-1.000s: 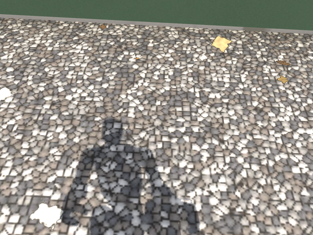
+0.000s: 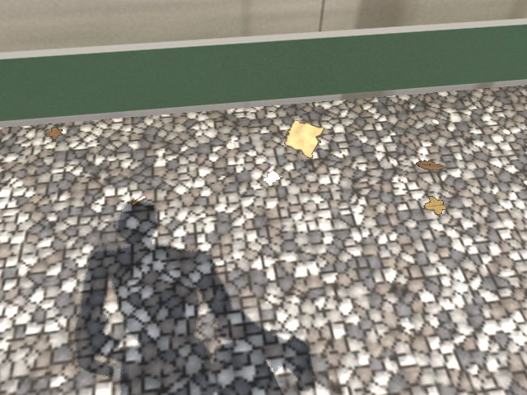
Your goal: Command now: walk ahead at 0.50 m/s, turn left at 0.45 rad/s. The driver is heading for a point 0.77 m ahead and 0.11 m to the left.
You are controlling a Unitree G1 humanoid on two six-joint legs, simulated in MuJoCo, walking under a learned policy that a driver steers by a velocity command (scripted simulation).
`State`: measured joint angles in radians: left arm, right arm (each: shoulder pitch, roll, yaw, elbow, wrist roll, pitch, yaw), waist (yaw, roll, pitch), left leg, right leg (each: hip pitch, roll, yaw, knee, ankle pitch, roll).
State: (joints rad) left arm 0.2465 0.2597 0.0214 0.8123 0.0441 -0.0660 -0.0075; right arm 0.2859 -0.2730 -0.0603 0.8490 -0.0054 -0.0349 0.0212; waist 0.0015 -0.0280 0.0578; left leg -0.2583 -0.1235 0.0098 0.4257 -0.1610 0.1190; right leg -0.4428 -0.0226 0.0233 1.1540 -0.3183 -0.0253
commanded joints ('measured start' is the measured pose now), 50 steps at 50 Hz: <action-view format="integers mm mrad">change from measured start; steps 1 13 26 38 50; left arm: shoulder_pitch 51 -316 36 166 175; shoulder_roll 82 85 100 138 80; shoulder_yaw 16 -1 31 50 37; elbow -59 -199 -84 15 43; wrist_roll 9 -16 -21 -24 -25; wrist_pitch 21 5 -31 -29 28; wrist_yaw -5 -13 16 9 -4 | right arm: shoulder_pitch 34 195 54 -300 -30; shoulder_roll -131 -164 -88 -30 -55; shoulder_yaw -31 -50 -22 22 7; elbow -40 -27 -105 -231 -74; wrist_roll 7 -10 -31 -34 -15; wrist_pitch -26 -12 32 26 -34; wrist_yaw -5 -27 23 60 -22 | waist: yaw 29 -92 -6 51 3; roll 66 103 -86 -59 115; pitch -43 -28 -62 26 -65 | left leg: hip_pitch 43 233 -334 -325 169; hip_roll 253 235 158 159 378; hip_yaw -307 -376 -81 51 -156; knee -230 -112 722 248 -205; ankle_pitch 210 375 -142 83 222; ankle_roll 167 89 -74 -54 49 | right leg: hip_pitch -100 -154 337 407 -90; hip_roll -52 5 -232 -229 -73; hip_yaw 7 1 157 -142 22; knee -67 -550 -952 -988 -13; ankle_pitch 37 260 285 493 0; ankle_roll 44 66 -114 -103 -27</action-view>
